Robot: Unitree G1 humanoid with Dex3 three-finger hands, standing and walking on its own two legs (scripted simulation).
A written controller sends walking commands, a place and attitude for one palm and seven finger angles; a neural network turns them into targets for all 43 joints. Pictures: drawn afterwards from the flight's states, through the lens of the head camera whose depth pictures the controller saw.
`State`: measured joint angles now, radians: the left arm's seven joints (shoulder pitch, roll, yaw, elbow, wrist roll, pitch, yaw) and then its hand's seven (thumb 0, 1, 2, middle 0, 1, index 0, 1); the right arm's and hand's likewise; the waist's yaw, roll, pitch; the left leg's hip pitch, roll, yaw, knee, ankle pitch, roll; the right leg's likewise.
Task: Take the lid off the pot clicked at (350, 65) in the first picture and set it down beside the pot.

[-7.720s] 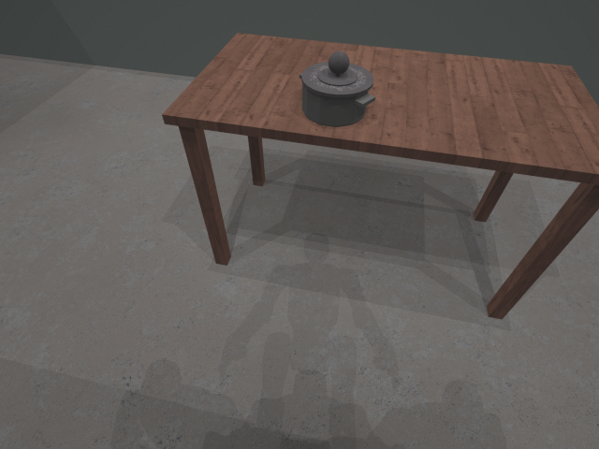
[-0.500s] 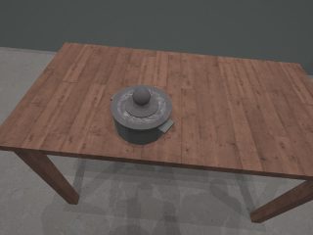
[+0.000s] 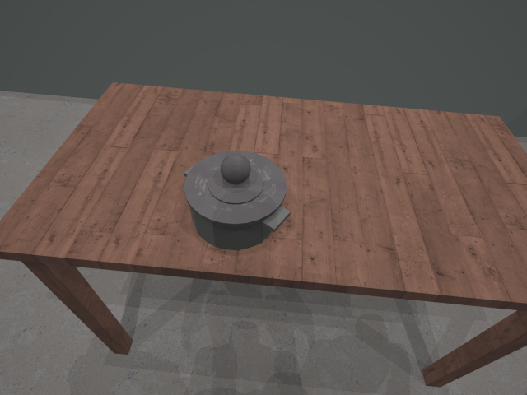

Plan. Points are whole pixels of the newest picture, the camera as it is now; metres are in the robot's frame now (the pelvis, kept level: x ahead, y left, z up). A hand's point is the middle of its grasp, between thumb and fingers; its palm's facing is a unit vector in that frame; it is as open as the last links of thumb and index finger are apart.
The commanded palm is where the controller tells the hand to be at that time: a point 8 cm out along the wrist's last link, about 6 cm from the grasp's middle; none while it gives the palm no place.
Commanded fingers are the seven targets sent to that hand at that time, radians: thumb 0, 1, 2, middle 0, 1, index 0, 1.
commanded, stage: look again from close up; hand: left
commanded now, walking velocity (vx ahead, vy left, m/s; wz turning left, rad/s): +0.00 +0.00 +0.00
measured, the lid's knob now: (235, 168) +0.47 +0.09 +0.08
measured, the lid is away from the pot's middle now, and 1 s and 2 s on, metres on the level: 0.00 0.00 0.00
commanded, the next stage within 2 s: lift the closed hand beside the body in 0.58 s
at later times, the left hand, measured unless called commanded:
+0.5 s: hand out of the picture +0.00 +0.15 -0.18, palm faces +0.02 -0.99 -0.16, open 7.4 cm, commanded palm none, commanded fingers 0.00 0.90 0.90 -0.20 -0.30 -0.20 -0.30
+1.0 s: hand (160, 391) +0.14 +0.16 -0.05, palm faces +0.18 -0.95 -0.24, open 5.4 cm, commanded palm +0.09 +0.21 -0.03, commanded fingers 0.00 0.90 0.90 -0.95 -1.12 -0.95 -1.12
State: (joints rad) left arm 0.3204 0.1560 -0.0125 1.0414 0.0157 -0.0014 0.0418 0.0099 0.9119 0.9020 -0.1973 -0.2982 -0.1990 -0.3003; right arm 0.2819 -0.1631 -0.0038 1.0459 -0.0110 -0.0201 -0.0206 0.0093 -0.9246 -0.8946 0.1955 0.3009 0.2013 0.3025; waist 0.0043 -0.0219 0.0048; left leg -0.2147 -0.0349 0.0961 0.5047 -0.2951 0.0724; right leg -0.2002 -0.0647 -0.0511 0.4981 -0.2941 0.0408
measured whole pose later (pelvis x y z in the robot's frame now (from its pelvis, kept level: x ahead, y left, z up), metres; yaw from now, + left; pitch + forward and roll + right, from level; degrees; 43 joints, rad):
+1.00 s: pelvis -0.01 -0.03 +0.01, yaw +1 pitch +1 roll +0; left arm 0.48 0.17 0.05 0.18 -0.03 -0.03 0.11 0.02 0.92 0.90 -0.54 -0.68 -0.54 -0.68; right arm 0.16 -0.23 -0.06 0.74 0.02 -0.12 0.04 0.02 -0.91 -0.89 0.20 0.30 0.20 0.30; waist -0.02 -0.01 0.02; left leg -0.20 -0.01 0.07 0.40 -0.21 0.03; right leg -0.20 -0.03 -0.08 0.43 -0.24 0.00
